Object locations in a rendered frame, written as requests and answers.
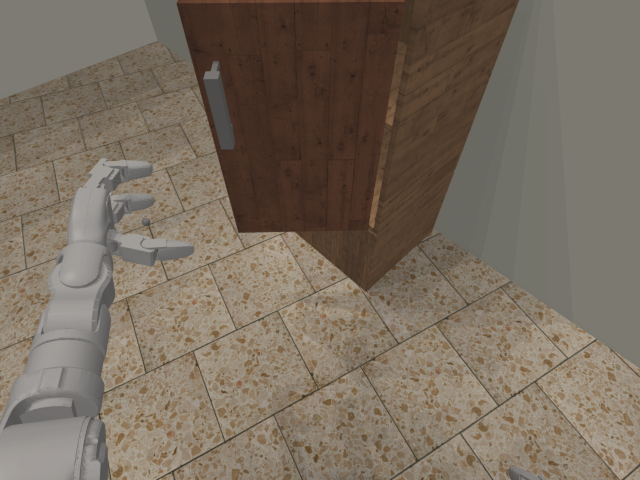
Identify left robot upper arm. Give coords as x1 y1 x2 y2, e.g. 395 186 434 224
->
0 416 108 480

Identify left robot forearm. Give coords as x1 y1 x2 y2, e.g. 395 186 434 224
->
0 242 115 434

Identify handle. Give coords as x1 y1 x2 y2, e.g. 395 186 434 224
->
203 61 235 150

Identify cupboard door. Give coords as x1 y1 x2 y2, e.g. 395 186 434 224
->
176 0 405 233

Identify robot left hand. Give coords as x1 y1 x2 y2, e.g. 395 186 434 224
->
67 158 194 266

